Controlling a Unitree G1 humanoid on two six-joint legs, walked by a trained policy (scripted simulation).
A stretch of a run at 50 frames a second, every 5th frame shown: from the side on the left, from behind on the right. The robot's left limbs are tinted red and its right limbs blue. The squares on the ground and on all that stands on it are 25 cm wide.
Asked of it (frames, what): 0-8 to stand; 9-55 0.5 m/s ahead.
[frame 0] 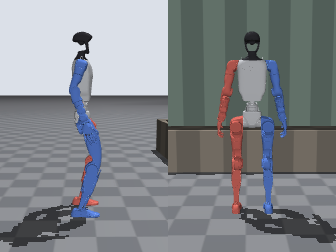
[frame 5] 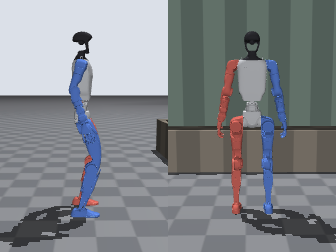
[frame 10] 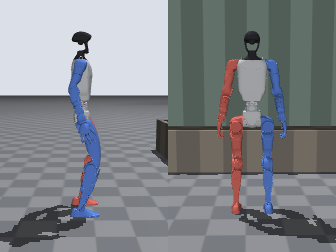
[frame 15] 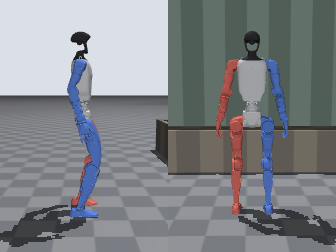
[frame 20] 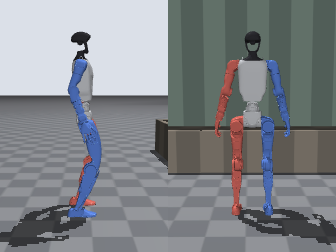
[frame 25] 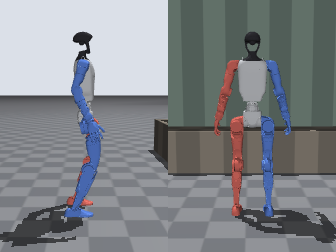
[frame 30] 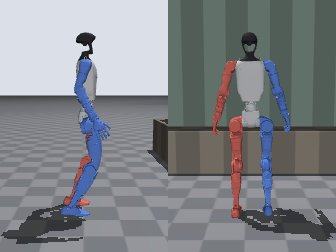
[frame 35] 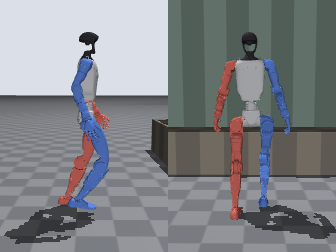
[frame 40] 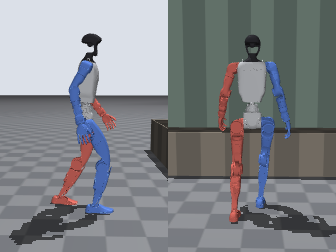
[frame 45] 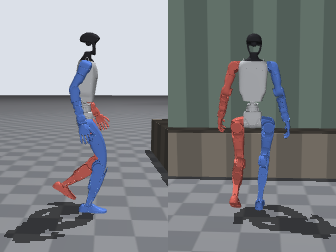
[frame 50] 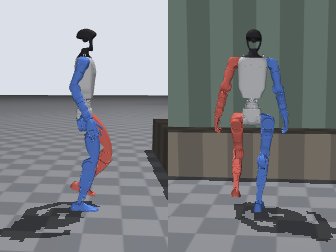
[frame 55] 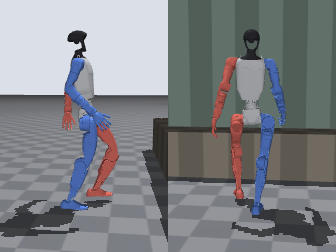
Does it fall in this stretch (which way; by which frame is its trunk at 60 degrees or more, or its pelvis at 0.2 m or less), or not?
no
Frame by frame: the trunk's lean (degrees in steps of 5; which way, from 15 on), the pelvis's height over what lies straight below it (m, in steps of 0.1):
0: 0, 0.8
5: 0, 0.8
10: 0, 0.8
15: 0, 0.8
20: 5, 0.8
25: 5, 0.8
30: 0, 0.8
35: 0, 0.8
40: 5, 0.8
45: 5, 0.8
50: 0, 0.8
55: 10, 0.8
